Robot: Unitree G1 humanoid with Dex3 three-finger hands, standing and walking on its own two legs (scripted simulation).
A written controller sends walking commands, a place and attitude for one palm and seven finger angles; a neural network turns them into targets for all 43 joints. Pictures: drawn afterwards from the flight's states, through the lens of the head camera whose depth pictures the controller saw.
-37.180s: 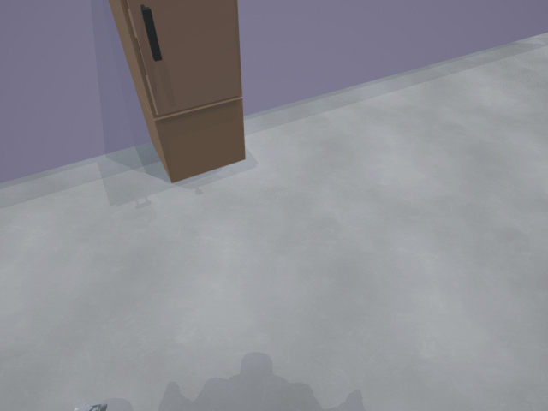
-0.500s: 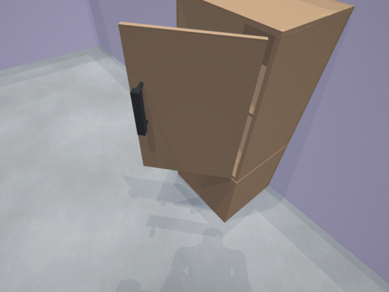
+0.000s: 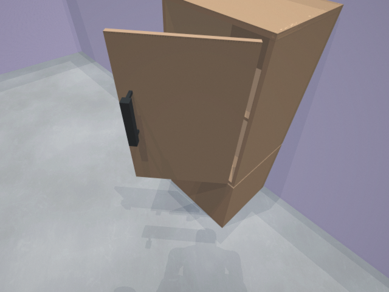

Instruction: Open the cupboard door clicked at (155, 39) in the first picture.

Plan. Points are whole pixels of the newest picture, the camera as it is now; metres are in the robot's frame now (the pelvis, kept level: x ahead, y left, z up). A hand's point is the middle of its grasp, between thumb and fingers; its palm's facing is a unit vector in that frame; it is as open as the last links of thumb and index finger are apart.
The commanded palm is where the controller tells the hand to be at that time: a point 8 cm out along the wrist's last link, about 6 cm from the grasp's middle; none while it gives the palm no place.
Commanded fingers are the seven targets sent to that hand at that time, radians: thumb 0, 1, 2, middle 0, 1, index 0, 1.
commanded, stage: come to a stop and stand still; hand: left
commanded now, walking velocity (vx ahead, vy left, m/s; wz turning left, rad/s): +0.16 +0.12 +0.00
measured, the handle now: (132, 118) +0.59 +0.23 +0.00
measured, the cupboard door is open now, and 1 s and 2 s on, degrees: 42 42 42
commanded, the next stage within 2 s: look again from close up in 1.60 s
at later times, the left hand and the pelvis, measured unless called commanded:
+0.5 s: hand out of the picture +0.10 +0.17 -0.18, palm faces +0.05 -0.98 -0.20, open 7.3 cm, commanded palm none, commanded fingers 0.00 0.90 0.90 -0.20 -0.30 -0.20 -0.30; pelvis +0.03 +0.00 -0.01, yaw +0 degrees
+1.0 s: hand out of the picture +0.02 +0.15 -0.16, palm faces +0.03 -0.97 -0.22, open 7.4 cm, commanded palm none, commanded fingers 0.00 0.90 0.90 -0.20 -0.30 -0.20 -0.30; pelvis +0.03 -0.02 +0.01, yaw +0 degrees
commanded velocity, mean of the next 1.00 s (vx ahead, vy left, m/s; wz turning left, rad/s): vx -0.06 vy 0.00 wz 0.00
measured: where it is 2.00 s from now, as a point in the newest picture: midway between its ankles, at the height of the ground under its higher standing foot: outside the picture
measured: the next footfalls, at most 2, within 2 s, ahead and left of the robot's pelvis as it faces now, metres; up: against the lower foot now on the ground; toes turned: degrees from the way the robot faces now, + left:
right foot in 0.18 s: +0.11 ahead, -0.14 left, +0.00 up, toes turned -5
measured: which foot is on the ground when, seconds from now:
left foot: down 0.00-1.00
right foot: up 0.00-0.16, down 0.18-1.00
